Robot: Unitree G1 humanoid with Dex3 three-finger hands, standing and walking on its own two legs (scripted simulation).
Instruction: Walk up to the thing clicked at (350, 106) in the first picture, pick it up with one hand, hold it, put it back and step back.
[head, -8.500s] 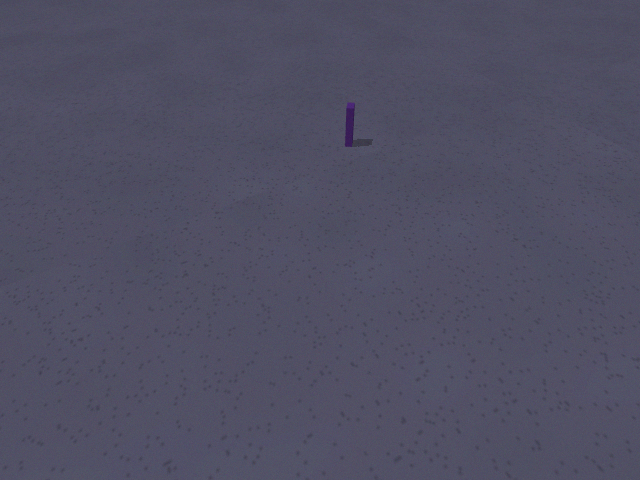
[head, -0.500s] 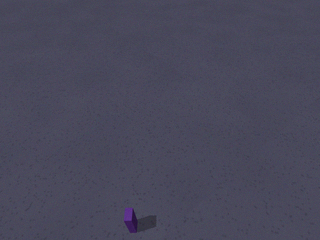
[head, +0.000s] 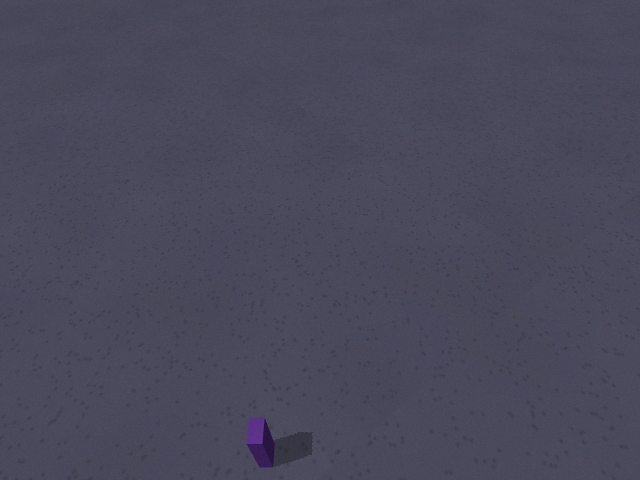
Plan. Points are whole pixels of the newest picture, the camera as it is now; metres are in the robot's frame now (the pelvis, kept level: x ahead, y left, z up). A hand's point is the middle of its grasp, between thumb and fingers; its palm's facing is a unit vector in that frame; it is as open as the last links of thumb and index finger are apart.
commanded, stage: stand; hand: left
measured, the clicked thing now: (262, 444) +0.36 +0.20 -0.67
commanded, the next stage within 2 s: go down in 0.20 s
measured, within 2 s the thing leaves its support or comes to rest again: neither
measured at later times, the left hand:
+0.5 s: hand out of the picture +0.14 +0.25 -0.16, palm faces +0.05 -0.95 -0.31, open 10.0 cm
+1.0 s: hand out of the picture +0.13 +0.28 -0.20, palm faces +0.09 -0.94 -0.32, open 17.0 cm
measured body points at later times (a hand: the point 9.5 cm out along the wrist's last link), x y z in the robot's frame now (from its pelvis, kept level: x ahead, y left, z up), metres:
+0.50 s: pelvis -0.02 +0.00 -0.01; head +0.04 +0.01 +0.43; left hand +0.14 +0.30 -0.14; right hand +0.08 -0.27 -0.14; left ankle +0.00 +0.13 -0.75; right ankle -0.02 -0.12 -0.75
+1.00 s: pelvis -0.02 +0.01 -0.08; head +0.06 +0.03 +0.36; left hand +0.13 +0.33 -0.18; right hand +0.14 -0.24 -0.17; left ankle +0.00 +0.13 -0.75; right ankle -0.02 -0.12 -0.75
